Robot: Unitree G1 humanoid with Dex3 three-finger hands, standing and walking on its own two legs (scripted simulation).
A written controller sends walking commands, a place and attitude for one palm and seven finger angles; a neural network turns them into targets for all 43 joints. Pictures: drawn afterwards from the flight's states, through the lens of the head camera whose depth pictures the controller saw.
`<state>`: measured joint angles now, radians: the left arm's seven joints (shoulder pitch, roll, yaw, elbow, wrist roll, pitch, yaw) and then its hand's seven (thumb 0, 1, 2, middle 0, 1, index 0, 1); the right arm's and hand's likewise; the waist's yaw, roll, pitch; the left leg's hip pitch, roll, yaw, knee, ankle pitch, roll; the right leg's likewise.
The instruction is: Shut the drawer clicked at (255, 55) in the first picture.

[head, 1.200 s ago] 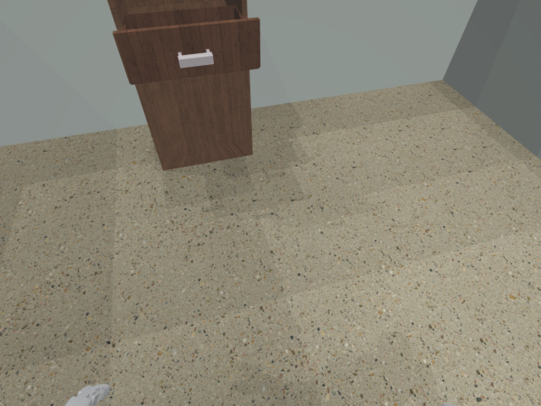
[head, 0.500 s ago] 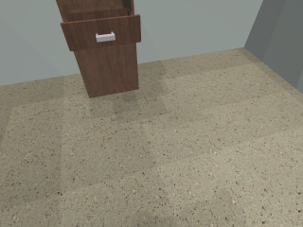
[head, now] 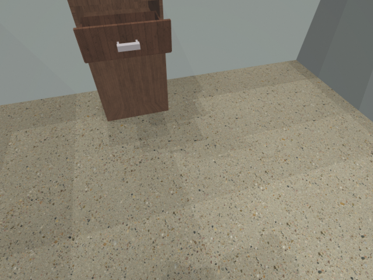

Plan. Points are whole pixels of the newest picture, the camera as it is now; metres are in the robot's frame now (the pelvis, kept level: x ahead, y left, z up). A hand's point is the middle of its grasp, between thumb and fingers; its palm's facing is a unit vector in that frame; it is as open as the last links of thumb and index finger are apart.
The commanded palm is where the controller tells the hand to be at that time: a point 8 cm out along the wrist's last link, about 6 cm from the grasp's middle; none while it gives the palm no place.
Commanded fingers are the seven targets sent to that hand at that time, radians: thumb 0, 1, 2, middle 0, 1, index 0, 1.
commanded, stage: look at it before walking up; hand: left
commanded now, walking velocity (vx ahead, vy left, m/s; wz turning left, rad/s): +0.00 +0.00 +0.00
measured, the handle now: (128, 44) +1.11 +0.35 -0.03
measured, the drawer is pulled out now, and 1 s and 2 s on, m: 0.29 0.29 0.29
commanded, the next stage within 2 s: walk to a spot facing it in 0.44 s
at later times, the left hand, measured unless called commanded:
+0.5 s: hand out of the picture +0.08 +0.25 -0.15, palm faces -0.02 -0.94 -0.34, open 7.4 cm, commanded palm none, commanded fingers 0.00 0.90 0.90 -0.20 -0.30 -0.20 -0.30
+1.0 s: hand out of the picture +0.09 +0.17 -0.19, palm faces -0.06 -0.98 -0.19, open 7.4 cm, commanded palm none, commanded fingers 0.00 0.90 0.90 -0.20 -0.30 -0.20 -0.30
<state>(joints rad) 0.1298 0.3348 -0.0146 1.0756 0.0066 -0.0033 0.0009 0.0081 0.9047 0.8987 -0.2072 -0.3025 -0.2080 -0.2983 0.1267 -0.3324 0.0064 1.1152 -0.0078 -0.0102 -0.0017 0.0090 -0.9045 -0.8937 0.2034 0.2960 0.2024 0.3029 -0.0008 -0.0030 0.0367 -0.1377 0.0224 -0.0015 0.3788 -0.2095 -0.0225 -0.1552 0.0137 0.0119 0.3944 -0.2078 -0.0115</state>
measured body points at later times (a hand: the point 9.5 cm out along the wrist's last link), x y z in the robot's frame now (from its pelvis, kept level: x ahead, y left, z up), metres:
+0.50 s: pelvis +0.00 +0.01 +0.00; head +0.01 +0.00 +0.45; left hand +0.08 +0.30 -0.13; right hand +0.09 -0.29 -0.13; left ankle +0.00 +0.13 -0.74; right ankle +0.00 -0.11 -0.74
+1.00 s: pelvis +0.10 -0.02 -0.03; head +0.12 -0.03 +0.42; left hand +0.09 +0.22 -0.18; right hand +0.02 -0.24 -0.19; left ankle +0.00 +0.13 -0.74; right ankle +0.06 -0.10 -0.75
